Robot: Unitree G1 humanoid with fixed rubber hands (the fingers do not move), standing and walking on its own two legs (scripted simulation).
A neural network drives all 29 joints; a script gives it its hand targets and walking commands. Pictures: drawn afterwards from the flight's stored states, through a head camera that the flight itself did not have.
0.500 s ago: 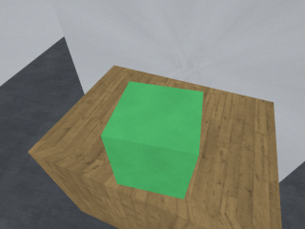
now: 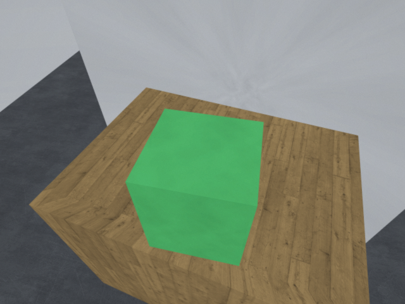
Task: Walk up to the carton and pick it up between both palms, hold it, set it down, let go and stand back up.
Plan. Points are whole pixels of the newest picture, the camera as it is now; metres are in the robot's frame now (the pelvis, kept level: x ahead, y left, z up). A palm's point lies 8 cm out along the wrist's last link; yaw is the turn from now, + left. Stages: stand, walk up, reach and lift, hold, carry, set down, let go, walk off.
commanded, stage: walk up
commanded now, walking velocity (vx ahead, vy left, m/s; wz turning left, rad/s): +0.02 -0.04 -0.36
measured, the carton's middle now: (202, 188) +0.37 +0.01 +0.03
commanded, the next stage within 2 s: none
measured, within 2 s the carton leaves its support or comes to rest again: neither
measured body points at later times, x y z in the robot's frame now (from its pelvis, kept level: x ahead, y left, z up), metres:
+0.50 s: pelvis -0.04 +0.01 +0.00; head +0.00 +0.04 +0.45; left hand +0.08 +0.25 -0.17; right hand -0.07 -0.23 -0.13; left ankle -0.01 +0.13 -0.74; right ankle -0.12 -0.15 -0.65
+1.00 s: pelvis -0.02 -0.02 +0.01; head +0.00 -0.07 +0.45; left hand -0.02 +0.23 -0.12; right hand -0.03 -0.28 -0.17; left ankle +0.03 +0.13 -0.67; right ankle -0.10 -0.15 -0.74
